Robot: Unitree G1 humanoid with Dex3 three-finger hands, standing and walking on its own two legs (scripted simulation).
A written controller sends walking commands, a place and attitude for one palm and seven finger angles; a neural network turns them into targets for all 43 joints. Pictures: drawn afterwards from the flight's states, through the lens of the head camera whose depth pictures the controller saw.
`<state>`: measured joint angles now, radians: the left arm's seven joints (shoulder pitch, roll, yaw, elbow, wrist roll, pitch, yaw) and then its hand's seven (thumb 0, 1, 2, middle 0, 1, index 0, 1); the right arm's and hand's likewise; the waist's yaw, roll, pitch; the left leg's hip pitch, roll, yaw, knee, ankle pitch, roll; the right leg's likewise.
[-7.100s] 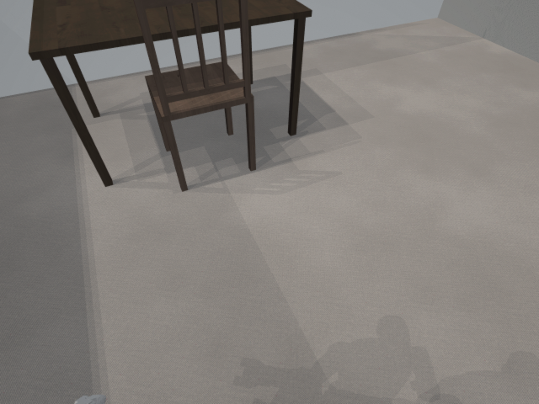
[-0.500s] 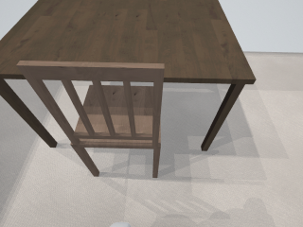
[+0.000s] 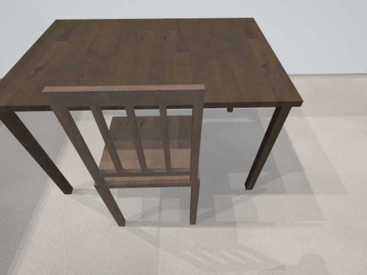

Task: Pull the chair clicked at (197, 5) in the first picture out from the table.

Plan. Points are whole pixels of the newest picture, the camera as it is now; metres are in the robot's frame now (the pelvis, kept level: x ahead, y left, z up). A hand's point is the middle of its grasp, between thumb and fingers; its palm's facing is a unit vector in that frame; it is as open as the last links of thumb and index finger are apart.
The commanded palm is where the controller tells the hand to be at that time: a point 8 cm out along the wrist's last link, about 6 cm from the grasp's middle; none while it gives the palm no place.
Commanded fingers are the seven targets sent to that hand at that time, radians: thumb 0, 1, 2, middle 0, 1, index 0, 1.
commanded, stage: come to a stop and stand still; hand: left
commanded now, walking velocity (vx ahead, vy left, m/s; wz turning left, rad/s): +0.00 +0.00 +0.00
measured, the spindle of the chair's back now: (137, 142) +0.50 +0.18 -0.07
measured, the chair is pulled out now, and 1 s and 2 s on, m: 0.00 0.00 0.00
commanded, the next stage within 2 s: look again from close up in 0.40 s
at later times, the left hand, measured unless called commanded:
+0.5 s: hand out of the picture -0.03 +0.12 -0.18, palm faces +0.04 -0.99 -0.17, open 7.4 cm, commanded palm none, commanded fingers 0.00 0.90 0.90 -0.20 -0.30 -0.20 -0.30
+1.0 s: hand out of the picture +0.03 +0.16 -0.18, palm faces +0.03 -0.98 -0.22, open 7.4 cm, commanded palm none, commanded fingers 0.00 0.90 0.90 -0.20 -0.30 -0.20 -0.30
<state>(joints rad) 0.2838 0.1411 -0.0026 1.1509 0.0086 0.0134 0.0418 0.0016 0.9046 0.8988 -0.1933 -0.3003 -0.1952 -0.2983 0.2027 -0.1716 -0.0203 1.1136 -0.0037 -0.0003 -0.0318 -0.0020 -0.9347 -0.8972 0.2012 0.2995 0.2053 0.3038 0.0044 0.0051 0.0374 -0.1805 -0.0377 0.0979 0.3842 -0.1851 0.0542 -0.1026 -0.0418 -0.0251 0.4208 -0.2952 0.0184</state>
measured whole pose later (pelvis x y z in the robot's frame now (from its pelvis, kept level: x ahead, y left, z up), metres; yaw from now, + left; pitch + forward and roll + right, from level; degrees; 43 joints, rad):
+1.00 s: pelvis +0.00 -0.02 -0.01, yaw +0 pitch -2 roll +0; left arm 0.28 0.18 -0.01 1.00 0.02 -0.01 0.05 0.00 0.90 0.90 -0.19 -0.30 -0.20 -0.30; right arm 0.18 -0.19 0.00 1.03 -0.02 0.00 -0.01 0.00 -0.91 -0.90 0.20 0.30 0.20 0.30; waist 0.01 -0.01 0.02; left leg -0.23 0.01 0.08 0.52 -0.26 0.02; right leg -0.13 0.00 -0.04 0.51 -0.35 -0.02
